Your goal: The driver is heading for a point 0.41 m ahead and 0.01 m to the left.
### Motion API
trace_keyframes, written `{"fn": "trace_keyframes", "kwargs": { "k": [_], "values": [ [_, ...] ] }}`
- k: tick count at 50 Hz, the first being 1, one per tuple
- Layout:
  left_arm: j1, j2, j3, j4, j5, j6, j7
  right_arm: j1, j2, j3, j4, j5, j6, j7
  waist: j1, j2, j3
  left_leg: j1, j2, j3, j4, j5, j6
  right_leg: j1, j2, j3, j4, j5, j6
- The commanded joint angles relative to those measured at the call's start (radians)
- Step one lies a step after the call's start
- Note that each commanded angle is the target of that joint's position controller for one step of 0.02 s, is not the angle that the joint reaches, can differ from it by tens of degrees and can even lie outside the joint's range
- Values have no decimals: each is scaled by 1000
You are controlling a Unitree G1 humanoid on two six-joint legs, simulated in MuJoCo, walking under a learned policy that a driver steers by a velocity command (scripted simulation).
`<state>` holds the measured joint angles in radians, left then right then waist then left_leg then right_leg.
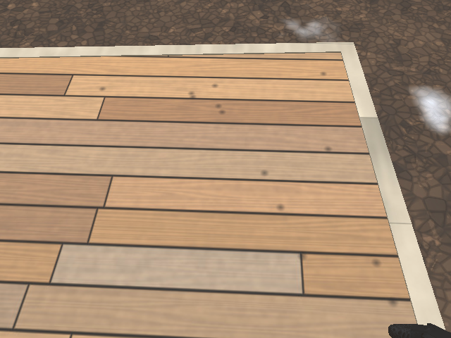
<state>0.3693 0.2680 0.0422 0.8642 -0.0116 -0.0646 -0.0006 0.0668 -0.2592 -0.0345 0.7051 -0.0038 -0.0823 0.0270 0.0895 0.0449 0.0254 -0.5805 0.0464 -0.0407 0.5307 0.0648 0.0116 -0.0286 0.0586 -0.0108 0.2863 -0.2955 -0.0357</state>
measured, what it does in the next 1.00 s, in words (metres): walks ahead: left foot, then right foot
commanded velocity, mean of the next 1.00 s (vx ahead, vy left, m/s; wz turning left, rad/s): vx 0.06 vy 0.00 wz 0.01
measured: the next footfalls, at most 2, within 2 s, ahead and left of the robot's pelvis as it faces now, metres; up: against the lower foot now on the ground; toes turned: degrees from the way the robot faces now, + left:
left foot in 0.04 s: +0.21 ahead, +0.12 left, +0.00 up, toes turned +0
right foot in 0.34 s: +0.14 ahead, -0.13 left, +0.00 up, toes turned -1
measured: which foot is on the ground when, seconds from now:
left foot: up 0.00-0.02, down 0.04-1.00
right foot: down 0.00-0.06, up 0.08-0.32, down 0.34-1.00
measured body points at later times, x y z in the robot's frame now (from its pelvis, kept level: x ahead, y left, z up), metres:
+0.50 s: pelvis +0.11 +0.00 -0.01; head +0.12 -0.01 +0.44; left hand +0.18 +0.27 -0.13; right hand +0.22 -0.24 -0.14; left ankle +0.17 +0.12 -0.74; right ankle +0.10 -0.13 -0.74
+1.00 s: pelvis +0.14 -0.01 +0.00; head +0.15 -0.01 +0.45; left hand +0.19 +0.24 -0.15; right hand +0.22 -0.27 -0.15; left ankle +0.17 +0.12 -0.74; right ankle +0.10 -0.13 -0.74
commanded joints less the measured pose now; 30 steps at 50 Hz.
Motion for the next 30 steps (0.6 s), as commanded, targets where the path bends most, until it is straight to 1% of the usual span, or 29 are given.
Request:
{"fn": "trace_keyframes", "kwargs": {
  "k": [1, 2, 3, 4, 5, 6, 7, 8, 9, 10, 11, 12, 14, 15, 16, 17, 18, 19, 20, 21, 22, 23, 24, 26, 30],
  "values": [
    [-46, 172, 38, -44, -5, 5, 12, 64, -106, -36, -43, -11, -19, 5, -103, -135, -82, 211, -48, 26, -89, 26, 44, -10, -228, 105, 131, 677, -85],
    [-35, 158, 33, -44, 0, 4, 13, 137, -144, -49, -18, -20, -22, -1, -130, -100, -132, 349, -31, 25, -128, 193, 70, -36, -177, 82, 245, 665, -52],
    [3, 112, 15, -65, 28, -5, 11, 224, -215, -61, -12, -39, -22, -10, -134, 12, -265, 626, 135, -119, -15, 637, 143, -200, -114, 49, 459, 411, -4],
    [164, 16, -20, -32, 26, -8, 3, 243, -181, -46, -8, -45, -5, -14, -100, 208, -415, 874, 367, -363, 13, 846, 335, -427, -27, 51, 758, -281, 63],
    [157, 96, -3, -7, 7, 0, -3, 272, -112, -30, 5, -16, 12, -9, -131, 147, -465, 847, 350, -410, -15, 693, 345, -457, -47, 132, 838, -440, 76],
    [74, 141, 11, -29, -8, 14, -2, 212, -105, -27, 5, 0, 22, -6, -129, 92, -349, 743, 302, -353, -62, 500, 304, -512, -80, 125, 868, -407, 86],
    [6, 134, 12, -41, -7, 31, 9, 140, -95, -22, 0, -1, 27, -8, -114, 37, -255, 621, 264, -314, -107, 340, 267, -529, -107, 103, 838, -352, 95],
    [-26, 124, 15, -45, 3, 52, 19, 74, -86, -16, -5, -5, 31, -8, -89, 25, -182, 484, 239, -276, -155, 209, 244, -499, -131, 98, 772, -313, 103],
    [-18, 111, 15, -44, 7, 71, 27, 26, -97, -20, -5, -15, 37, -9, -57, 61, -147, 358, 208, -237, -201, 93, 220, -415, -144, 89, 685, -269, 108],
    [-1, 89, 10, -34, 10, 84, 34, -6, -107, -26, -5, -25, 43, -10, -41, 90, -128, 269, 176, -195, -233, 26, 211, -336, -129, 60, 611, -233, 112],
    [17, 71, 6, -22, 14, 89, 39, -20, -107, -27, -2, -29, 46, -13, -34, 105, -133, 227, 157, -161, -247, -6, 208, -272, -119, 44, 549, -189, 111],
    [23, 64, 5, -12, 18, 90, 41, -18, -102, -27, 5, -29, 48, -17, -35, 103, -150, 215, 149, -143, -253, -52, 206, -223, -115, 36, 492, -118, 105],
    [25, 56, 5, 4, 23, 90, 37, -28, -94, -25, 20, -16, 53, -23, -26, 87, -158, 181, 132, -115, -254, -236, 183, -128, -104, 16, 359, 55, 84],
    [17, 56, 6, 7, 31, 91, 34, -25, -86, -22, 30, -11, 56, -24, -23, 80, -145, 153, 113, -104, -255, -381, 156, -84, -94, 4, 298, 115, 69],
    [-5, 63, 8, -1, 45, 91, 33, -2, -64, -14, 46, -10, 57, -24, -28, 66, -118, 123, 88, -98, -258, -526, 111, -64, -101, 14, 257, 128, 51],
    [-37, 87, 9, -23, 52, 90, 35, 24, -50, -8, 65, -14, 58, -24, -42, 35, -63, 102, 58, -88, -244, -622, 60, -89, -146, 67, 185, 106, 26],
    [-75, 153, 24, -33, 39, 90, 42, 55, -63, -15, 69, -15, 59, -23, -88, -57, -6, 136, 5, -44, -214, -597, 21, -199, -175, 94, 150, -46, -3],
    [-98, 140, 25, -21, 32, 84, 41, 48, -65, -17, 75, -14, 60, -30, -91, -126, 21, 242, -27, -1, -161, -495, 0, -335, -159, 99, 105, -215, -13],
    [-117, 103, 15, -19, 35, 73, 40, 47, -68, -19, 82, -13, 60, -36, -96, -148, 31, 307, -27, 4, -123, -423, -1, -387, -152, 101, 72, -237, 1],
    [-131, 84, 10, -14, 37, 62, 39, 59, -60, -19, 92, -11, 62, -42, -106, -164, 25, 342, -24, 7, -103, -371, 6, -396, -151, 98, 64, -204, 16],
    [-136, 74, 7, -11, 33, 51, 36, 73, -64, -21, 105, -12, 65, -45, -106, -164, 23, 349, -22, 6, -95, -336, 13, -382, -145, 91, 70, -154, 27],
    [-129, 70, 6, -5, 29, 42, 35, 84, -65, -22, 117, -14, 66, -46, -104, -143, 12, 350, -21, 5, -91, -304, 19, -354, -142, 86, 85, -106, 33],
    [-114, 74, 7, 4, 25, 36, 34, 87, -60, -22, 127, -13, 65, -46, -98, -123, -1, 353, -19, 5, -87, -270, 23, -328, -139, 81, 101, -58, 35],
    [-98, 81, 8, 18, 20, 32, 35, 86, -56, -23, 144, -9, 62, -44, -90, -96, -21, 362, -17, 7, -77, -194, 23, -289, -134, 73, 125, 28, 31],
    [-85, 76, 6, 41, 17, 35, 36, 90, -60, -26, 182, -2, 65, -46, -82, -61, -50, 392, -13, 10, -56, -81, 20, -243, -124, 58, 152, 146, 26]
  ]
}}
Velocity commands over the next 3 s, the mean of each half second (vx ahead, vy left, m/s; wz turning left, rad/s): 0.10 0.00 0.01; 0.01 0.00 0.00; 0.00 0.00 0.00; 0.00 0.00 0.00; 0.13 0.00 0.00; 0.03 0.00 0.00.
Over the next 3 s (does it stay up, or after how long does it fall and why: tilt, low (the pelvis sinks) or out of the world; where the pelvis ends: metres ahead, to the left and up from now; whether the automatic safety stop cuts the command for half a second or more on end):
stays up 0.24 0.00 0.00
